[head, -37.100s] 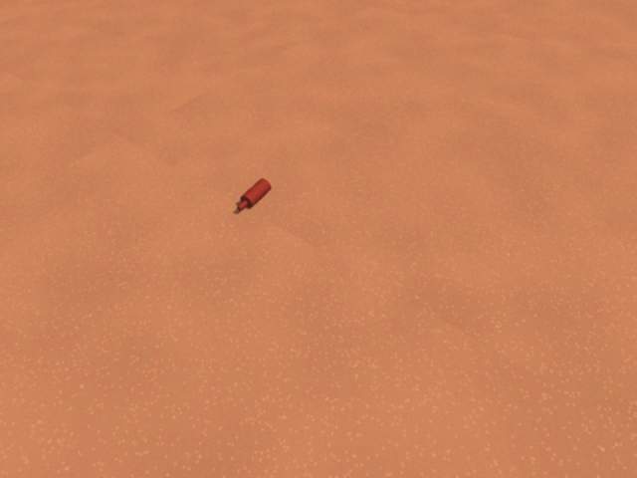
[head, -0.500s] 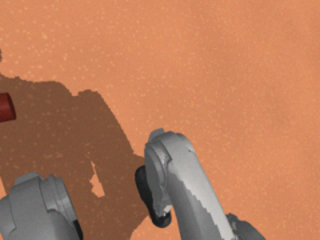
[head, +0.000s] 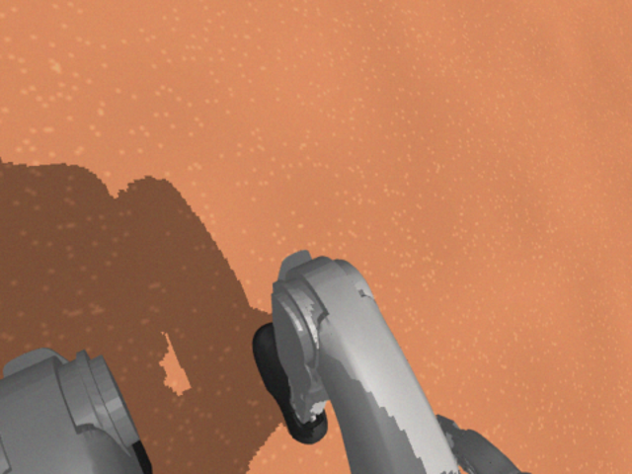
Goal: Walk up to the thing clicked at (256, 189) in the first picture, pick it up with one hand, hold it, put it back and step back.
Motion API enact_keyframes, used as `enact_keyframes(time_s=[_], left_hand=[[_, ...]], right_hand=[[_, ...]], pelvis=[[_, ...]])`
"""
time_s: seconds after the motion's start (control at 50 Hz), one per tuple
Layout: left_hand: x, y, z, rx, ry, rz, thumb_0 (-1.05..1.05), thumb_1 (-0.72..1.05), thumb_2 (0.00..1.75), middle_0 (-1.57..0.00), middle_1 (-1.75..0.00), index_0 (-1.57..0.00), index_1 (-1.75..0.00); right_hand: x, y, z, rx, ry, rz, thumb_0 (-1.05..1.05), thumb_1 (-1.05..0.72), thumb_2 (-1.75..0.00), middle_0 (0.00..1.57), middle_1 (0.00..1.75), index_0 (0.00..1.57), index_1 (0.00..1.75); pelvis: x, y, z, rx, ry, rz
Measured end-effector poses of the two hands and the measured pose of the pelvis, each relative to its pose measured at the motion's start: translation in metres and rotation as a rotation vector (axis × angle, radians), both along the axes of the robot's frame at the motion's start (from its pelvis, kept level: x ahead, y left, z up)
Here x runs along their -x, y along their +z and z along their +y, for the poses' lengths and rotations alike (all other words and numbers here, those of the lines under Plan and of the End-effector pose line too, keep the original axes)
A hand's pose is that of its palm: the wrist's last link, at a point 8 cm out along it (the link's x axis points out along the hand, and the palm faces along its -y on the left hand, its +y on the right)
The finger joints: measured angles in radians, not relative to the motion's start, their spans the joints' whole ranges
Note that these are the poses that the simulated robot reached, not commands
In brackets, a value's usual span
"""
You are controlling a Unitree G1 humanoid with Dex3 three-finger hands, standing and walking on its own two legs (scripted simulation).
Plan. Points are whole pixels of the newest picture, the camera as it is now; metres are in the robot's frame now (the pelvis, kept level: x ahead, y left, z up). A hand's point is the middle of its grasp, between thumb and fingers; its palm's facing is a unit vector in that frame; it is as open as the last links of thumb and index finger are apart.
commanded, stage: open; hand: left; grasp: from above
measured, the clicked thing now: out of the picture +0.47 +0.33 -0.27
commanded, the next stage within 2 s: withdraw in 0.86 s
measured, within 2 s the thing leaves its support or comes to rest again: rests again in 0.24 s
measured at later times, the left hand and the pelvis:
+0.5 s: hand out of the picture +0.48 +0.30 -0.23, palm faces -0.45 -0.09 -0.89, open 12.0 cm; pelvis +0.00 +0.00 +0.00, yaw +0 degrees
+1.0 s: hand out of the picture +0.47 +0.30 -0.23, palm faces -0.45 -0.09 -0.89, open 13.8 cm; pelvis +0.00 +0.00 +0.00, yaw -1 degrees
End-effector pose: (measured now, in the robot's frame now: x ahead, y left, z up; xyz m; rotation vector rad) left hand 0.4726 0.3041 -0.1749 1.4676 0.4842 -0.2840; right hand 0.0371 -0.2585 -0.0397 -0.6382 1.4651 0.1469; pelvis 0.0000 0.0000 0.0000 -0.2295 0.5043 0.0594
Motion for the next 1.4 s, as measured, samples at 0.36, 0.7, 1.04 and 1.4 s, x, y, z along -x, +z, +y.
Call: enact_keyframes(time_s=[0.36,0.7,1.04,1.4], left_hand=[[-0.008,0.004,-0.003,-0.012,0.002,-0.027,0.00,-0.04,0.64,-0.48,-0.67,-0.50,-0.65],[-0.005,0.004,-0.001,-0.003,0.018,-0.002,0.01,-0.34,0.86,-0.21,-0.88,-0.22,-0.87],[-0.006,0.001,0.004,0.003,-0.016,-0.032,0.00,-0.47,0.99,-0.10,-1.00,-0.10,-1.00],[-0.018,0.128,0.044,-0.134,0.226,-0.167,0.01,-0.52,1.00,-0.08,-1.01,-0.09,-1.01]], right_hand=[[0.000,0.003,0.005,-0.020,0.002,-0.008,0.00,-0.89,-0.90,0.20,0.30,0.20,0.30],[-0.002,0.004,0.001,-0.010,0.010,-0.010,0.00,-0.90,-0.90,0.20,0.30,0.20,0.30],[0.005,0.010,0.005,0.022,0.005,0.008,0.00,-0.89,-0.90,0.20,0.29,0.20,0.30],[-0.027,-0.007,0.004,-0.129,-0.117,-0.059,0.00,-0.90,-0.90,0.20,0.29,0.20,0.30]], pelvis=[[0.000,0.003,0.000,0.007,-0.005,0.007],[0.002,0.005,-0.001,0.005,-0.004,0.002],[0.002,0.003,0.002,0.020,-0.007,-0.003],[-0.007,0.029,-0.001,-0.032,0.024,0.108]])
